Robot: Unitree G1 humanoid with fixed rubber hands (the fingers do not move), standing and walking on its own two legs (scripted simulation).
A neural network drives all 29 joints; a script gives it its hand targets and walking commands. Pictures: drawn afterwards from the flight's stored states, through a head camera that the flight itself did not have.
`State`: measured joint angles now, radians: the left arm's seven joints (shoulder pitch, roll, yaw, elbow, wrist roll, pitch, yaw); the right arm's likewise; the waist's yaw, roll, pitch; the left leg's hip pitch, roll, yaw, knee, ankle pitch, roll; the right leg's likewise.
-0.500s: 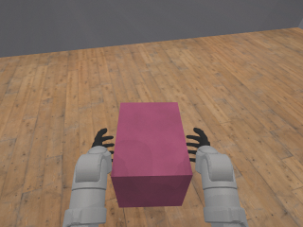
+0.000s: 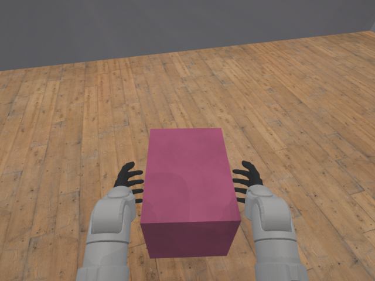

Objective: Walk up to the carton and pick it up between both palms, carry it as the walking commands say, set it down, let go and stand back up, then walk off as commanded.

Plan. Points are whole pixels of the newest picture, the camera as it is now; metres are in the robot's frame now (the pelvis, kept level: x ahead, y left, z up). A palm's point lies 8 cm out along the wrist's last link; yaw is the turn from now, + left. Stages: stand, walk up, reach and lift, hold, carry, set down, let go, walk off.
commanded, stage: carry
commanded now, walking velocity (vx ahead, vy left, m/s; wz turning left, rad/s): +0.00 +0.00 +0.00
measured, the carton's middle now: (187, 190) +0.36 +0.00 -0.04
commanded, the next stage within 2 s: hold in 0.08 s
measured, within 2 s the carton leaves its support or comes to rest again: neither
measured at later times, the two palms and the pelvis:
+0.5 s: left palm (127, 172) +0.33 +0.13 +0.08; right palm (258, 181) +0.31 -0.15 +0.08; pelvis +0.01 +0.02 +0.01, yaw -11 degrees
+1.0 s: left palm (124, 195) +0.31 +0.15 +0.02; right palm (250, 192) +0.31 -0.14 +0.03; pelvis +0.03 +0.00 +0.01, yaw -11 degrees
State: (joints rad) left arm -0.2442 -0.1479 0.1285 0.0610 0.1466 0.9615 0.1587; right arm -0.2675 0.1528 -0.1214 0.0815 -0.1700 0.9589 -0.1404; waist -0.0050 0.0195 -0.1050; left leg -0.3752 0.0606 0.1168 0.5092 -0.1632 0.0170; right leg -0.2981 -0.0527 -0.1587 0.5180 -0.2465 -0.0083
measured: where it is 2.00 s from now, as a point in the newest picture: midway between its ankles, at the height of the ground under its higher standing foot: outside the picture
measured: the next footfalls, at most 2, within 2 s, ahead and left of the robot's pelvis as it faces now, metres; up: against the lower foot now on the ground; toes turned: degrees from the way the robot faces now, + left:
none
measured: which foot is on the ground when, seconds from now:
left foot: down 0.00-1.00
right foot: down 0.00-1.00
